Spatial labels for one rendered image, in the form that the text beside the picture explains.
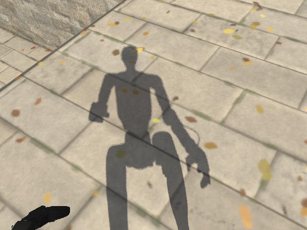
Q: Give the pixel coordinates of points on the left robot hand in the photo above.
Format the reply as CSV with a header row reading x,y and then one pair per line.
x,y
41,216

